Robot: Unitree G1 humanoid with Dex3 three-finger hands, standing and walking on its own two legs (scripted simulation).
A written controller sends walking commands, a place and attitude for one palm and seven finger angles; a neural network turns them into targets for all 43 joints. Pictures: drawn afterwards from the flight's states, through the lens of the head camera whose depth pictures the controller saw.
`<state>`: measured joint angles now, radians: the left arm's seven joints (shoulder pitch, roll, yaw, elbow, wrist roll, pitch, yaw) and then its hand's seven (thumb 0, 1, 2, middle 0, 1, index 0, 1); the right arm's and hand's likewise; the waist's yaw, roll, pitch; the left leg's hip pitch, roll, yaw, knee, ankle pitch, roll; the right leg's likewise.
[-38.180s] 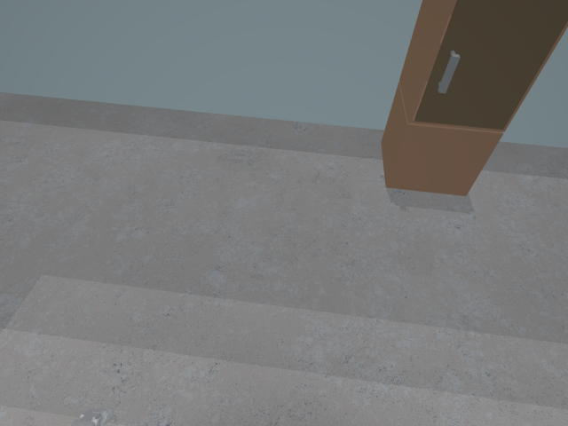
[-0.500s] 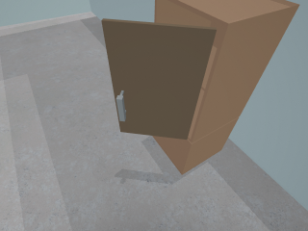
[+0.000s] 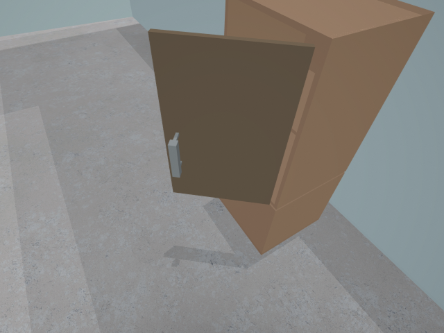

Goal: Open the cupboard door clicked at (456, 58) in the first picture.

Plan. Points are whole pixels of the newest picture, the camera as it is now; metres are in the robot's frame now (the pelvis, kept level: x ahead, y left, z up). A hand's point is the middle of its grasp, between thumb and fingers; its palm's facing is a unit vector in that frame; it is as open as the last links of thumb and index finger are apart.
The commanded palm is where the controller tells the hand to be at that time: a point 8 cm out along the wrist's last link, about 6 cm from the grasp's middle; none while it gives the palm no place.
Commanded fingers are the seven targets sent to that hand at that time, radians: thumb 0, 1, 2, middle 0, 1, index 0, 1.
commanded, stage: look again from close up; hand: left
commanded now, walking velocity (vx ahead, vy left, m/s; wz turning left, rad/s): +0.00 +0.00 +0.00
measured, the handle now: (176, 154) +0.64 +0.18 -0.12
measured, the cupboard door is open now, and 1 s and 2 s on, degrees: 51 51 51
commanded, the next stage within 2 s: shuffle to correct the standing spot in 0.06 s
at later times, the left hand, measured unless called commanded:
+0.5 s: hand out of the picture +0.02 +0.19 -0.19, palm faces -0.01 -0.99 -0.17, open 7.4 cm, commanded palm none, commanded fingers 0.00 0.90 0.90 -0.20 -0.30 -0.20 -0.30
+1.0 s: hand (133, 319) +0.19 +0.20 -0.19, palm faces -0.01 -0.98 -0.22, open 7.3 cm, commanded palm none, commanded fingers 0.00 0.90 0.90 -0.20 -0.30 -0.20 -0.30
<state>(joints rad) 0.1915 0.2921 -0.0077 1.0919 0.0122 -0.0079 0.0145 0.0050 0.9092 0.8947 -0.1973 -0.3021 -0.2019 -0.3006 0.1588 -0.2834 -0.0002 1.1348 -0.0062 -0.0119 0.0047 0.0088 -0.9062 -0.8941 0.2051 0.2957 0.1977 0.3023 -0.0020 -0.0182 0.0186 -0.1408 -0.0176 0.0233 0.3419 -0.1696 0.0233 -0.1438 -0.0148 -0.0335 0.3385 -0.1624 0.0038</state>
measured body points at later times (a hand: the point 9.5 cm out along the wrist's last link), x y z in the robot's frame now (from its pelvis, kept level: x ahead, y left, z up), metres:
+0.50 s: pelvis +0.04 +0.01 -0.01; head +0.03 +0.02 +0.44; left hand +0.02 +0.24 -0.17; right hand +0.02 -0.23 -0.16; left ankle +0.01 +0.10 -0.75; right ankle +0.01 -0.12 -0.75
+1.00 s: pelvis +0.10 +0.02 -0.02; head +0.14 +0.03 +0.43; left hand +0.19 +0.26 -0.18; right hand +0.04 -0.18 -0.18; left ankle +0.02 +0.11 -0.72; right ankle +0.15 -0.09 -0.75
